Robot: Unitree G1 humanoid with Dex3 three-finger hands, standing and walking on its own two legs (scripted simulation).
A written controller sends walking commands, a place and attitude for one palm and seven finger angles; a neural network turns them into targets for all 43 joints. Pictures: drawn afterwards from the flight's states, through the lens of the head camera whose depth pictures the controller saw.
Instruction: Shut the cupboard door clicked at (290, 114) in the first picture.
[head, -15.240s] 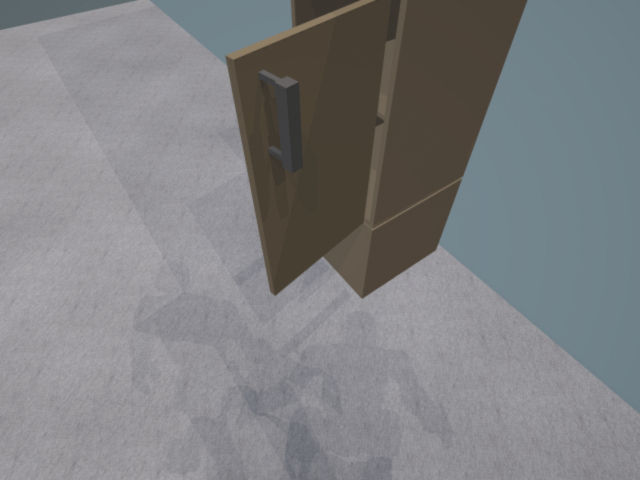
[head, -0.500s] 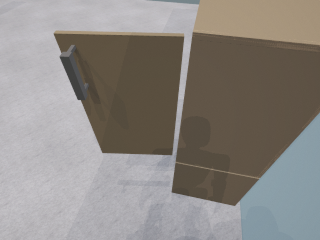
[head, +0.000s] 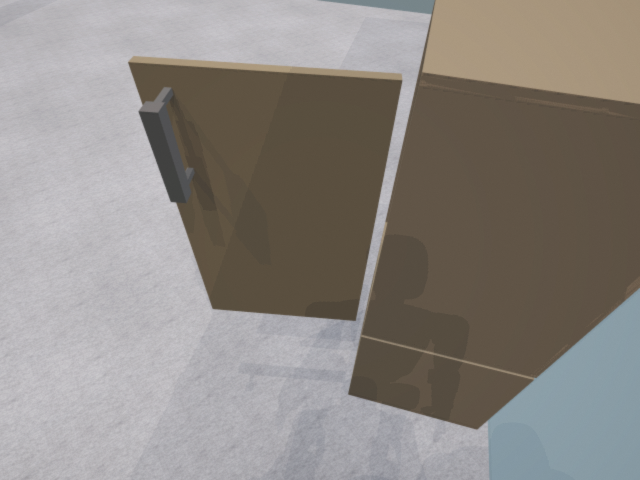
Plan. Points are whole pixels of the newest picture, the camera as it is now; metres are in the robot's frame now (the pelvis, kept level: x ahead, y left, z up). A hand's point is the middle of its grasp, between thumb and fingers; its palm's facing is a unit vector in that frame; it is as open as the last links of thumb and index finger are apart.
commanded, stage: come to a stop and stand still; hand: left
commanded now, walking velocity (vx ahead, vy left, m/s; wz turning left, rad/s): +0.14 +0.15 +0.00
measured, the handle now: (173, 147) +0.50 +0.26 +0.15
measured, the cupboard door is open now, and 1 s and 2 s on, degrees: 100 100 100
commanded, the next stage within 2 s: look again from close up in 1.02 s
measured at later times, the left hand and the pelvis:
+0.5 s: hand out of the picture +0.13 +0.18 -0.17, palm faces +0.01 -0.97 -0.23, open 7.4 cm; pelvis +0.05 +0.00 +0.00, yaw +1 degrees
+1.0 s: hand out of the picture +0.02 +0.21 -0.17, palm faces +0.04 -0.98 -0.18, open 7.4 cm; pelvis +0.04 +0.03 +0.01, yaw +0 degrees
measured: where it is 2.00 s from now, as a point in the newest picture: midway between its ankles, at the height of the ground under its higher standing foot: outside the picture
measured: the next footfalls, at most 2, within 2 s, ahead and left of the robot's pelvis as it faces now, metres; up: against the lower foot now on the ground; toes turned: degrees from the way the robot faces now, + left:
right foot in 0.34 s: +0.11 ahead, -0.10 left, +0.00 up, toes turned -2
left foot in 0.62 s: +0.06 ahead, +0.14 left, +0.00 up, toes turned +4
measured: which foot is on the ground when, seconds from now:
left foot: down 0.00-0.38, up 0.40-0.60, down 0.62-1.00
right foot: down 0.00-0.04, up 0.06-0.32, down 0.34-1.00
